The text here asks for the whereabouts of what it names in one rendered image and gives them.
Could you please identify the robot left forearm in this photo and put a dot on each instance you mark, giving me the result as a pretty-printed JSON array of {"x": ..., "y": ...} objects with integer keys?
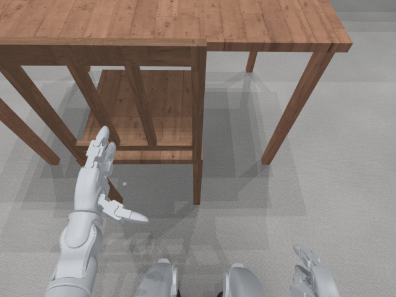
[{"x": 77, "y": 266}]

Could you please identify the right robot thigh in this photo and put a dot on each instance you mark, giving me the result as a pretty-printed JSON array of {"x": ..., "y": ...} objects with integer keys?
[{"x": 241, "y": 282}]

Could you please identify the chair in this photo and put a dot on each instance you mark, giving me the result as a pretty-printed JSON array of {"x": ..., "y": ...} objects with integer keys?
[{"x": 154, "y": 116}]

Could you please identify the left robot thigh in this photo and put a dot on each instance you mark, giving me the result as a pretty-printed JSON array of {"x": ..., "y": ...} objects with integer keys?
[{"x": 161, "y": 280}]

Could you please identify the robot right hand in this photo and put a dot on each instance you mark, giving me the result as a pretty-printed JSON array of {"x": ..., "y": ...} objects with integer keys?
[{"x": 318, "y": 282}]

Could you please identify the robot left hand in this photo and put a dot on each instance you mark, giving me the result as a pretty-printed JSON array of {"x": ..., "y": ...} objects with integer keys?
[{"x": 92, "y": 180}]

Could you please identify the table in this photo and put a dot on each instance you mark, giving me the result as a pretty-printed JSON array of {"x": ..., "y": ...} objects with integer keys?
[{"x": 228, "y": 25}]

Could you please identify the robot thigh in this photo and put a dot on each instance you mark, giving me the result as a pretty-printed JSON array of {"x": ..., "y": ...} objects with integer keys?
[
  {"x": 241, "y": 282},
  {"x": 161, "y": 280}
]

